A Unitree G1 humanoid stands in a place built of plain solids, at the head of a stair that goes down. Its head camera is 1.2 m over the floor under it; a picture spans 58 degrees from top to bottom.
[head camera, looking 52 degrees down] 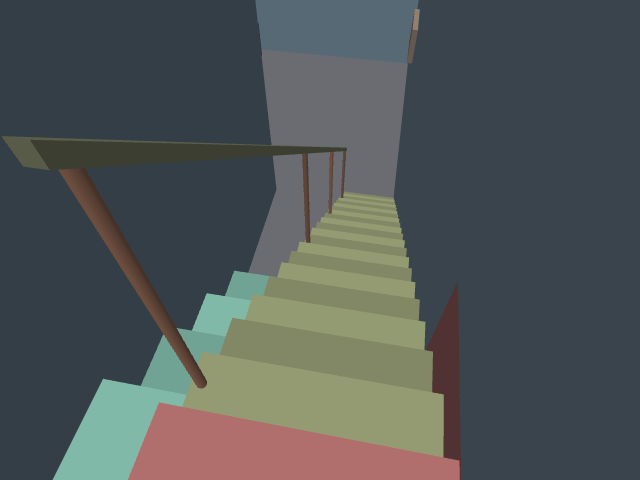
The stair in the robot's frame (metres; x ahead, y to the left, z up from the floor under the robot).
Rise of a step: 0.19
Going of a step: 0.23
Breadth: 0.81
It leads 10 degrees to the right of straight ahead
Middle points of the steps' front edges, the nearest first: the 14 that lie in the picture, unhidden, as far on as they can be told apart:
0.31 0.04 0.00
0.53 0.00 -0.19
0.76 -0.04 -0.38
0.99 -0.08 -0.57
1.21 -0.12 -0.76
1.44 -0.16 -0.95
1.67 -0.20 -1.14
1.89 -0.25 -1.33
2.12 -0.29 -1.52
2.34 -0.33 -1.71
2.57 -0.37 -1.90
2.80 -0.41 -2.10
3.02 -0.45 -2.29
3.25 -0.49 -2.48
